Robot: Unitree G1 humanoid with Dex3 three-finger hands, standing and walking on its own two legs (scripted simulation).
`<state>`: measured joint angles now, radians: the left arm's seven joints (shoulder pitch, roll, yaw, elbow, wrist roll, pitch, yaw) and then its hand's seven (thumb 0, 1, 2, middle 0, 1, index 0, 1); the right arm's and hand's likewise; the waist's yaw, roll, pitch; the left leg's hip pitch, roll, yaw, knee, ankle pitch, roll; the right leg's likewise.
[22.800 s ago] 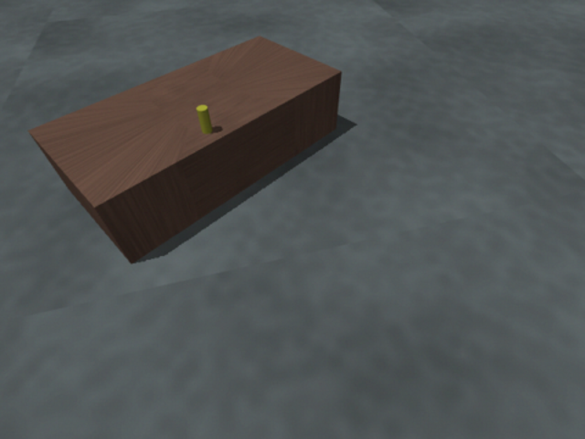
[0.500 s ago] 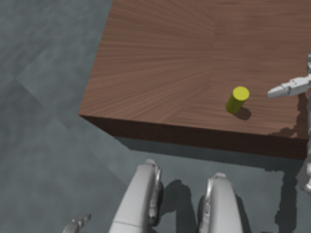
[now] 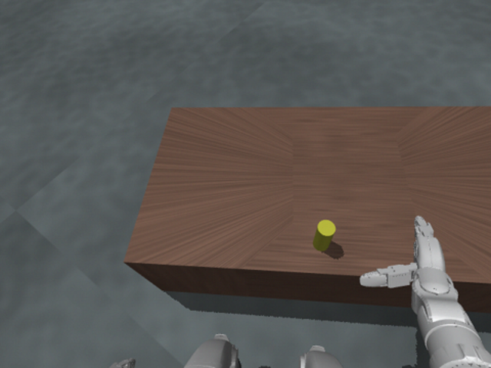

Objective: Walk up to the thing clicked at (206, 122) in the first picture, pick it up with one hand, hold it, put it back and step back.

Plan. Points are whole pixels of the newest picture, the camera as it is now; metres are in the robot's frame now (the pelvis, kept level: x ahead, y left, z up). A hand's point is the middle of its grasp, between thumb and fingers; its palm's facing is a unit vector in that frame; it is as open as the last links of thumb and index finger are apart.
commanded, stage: home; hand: right
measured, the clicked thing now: (323, 236) +0.46 -0.12 -0.30
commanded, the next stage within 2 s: none
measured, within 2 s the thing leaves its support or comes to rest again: neither
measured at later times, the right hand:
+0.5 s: hand (388, 356) +0.17 -0.17 -0.06, palm faces +0.18 +0.95 -0.25, open 17.3 cm
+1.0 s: hand out of the picture +0.12 -0.22 -0.09, palm faces +0.02 +0.94 -0.34, open 17.2 cm
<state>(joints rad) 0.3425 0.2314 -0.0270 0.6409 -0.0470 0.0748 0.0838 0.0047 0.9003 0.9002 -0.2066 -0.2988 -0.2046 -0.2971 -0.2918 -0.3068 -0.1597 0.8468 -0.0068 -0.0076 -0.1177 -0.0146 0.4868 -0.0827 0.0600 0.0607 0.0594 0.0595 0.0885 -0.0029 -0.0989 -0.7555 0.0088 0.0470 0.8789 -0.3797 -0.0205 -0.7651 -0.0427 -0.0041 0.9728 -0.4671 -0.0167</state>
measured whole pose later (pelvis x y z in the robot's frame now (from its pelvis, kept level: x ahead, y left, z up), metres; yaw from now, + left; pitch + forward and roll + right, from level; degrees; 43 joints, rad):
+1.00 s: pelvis +0.01 +0.01 +0.04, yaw -2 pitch +0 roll +0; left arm 0.22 0.29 0.01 0.82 0.06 0.01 0.02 0.01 0.90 0.90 -0.21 -0.30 -0.21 -0.30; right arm 0.26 -0.30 -0.01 0.72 -0.05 0.02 -0.02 -0.01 0.48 -0.08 0.06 0.06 0.06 0.06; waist 0.01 0.00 -0.02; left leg -0.30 0.05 0.05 0.62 -0.31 -0.02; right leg -0.28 0.01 -0.01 0.62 -0.34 -0.01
